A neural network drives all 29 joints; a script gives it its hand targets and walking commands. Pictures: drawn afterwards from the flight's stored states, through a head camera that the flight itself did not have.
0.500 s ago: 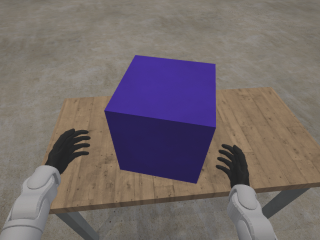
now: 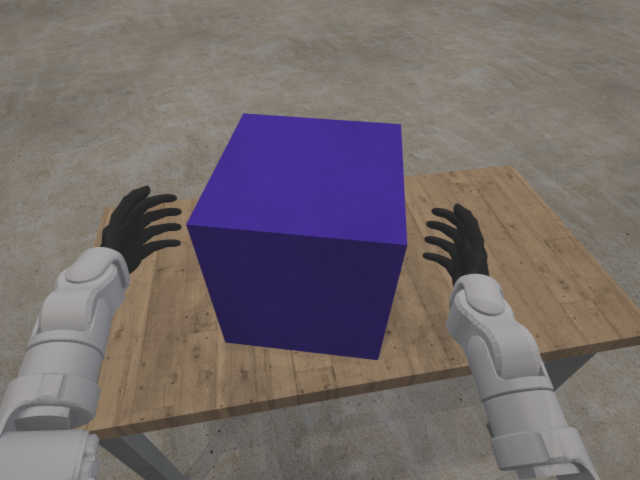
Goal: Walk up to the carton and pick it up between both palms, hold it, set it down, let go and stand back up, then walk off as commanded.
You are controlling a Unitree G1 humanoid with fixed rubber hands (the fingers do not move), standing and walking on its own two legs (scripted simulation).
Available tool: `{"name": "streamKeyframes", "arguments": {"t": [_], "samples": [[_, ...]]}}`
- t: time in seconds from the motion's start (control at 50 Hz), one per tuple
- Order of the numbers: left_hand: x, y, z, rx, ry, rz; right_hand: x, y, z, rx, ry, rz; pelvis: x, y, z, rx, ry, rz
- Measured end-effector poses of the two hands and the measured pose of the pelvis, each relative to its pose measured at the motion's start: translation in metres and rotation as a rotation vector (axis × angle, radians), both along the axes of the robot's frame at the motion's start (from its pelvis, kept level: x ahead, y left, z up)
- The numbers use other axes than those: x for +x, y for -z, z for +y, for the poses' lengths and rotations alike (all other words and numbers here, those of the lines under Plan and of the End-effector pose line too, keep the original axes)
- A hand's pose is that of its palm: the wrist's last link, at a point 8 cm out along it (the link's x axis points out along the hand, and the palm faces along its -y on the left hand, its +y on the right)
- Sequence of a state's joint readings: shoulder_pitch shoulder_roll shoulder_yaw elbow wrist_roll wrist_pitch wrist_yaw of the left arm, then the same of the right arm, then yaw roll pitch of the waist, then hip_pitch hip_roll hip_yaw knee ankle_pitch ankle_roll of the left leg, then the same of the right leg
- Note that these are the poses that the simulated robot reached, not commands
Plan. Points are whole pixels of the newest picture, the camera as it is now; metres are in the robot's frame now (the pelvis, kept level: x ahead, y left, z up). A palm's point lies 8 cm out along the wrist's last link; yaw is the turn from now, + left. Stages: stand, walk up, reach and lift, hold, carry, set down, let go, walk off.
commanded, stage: reach and lift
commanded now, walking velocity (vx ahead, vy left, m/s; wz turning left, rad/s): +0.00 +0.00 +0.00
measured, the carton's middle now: (310, 236) +0.48 +0.01 +0.01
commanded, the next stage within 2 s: none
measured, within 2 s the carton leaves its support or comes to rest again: neither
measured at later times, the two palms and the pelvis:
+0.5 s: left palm (130, 191) +0.43 +0.24 +0.16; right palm (463, 224) +0.37 -0.17 +0.14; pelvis +0.00 +0.00 +0.00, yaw +0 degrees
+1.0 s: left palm (155, 142) +0.48 +0.21 +0.20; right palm (473, 184) +0.41 -0.19 +0.17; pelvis +0.00 +0.00 +0.00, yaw +0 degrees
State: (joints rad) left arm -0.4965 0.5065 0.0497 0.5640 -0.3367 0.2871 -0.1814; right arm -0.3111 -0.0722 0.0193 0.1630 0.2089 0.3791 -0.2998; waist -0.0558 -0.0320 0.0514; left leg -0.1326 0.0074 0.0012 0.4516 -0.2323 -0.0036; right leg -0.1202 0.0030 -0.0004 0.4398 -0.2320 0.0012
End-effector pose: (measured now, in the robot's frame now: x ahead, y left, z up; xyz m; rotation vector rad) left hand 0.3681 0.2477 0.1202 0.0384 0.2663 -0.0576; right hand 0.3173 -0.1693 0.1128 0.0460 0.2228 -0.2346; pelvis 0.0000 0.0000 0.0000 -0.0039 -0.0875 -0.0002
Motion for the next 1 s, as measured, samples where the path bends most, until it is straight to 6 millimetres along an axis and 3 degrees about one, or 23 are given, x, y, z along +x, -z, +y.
{"name": "streamKeyframes", "arguments": {"t": [0.52,1.0], "samples": [[0.059,-0.045,-0.008,-0.038,-0.044,-0.016,0.053,-0.029,-0.004,-0.031,0.002,0.019,0.003,-0.001,0.001,-0.002,0.0,0.012],[0.11,-0.08,-0.036,-0.047,-0.051,-0.04,0.092,-0.059,-0.022,-0.032,0.043,0.016,0.002,-0.001,0.001,-0.002,0.001,0.141]]}}
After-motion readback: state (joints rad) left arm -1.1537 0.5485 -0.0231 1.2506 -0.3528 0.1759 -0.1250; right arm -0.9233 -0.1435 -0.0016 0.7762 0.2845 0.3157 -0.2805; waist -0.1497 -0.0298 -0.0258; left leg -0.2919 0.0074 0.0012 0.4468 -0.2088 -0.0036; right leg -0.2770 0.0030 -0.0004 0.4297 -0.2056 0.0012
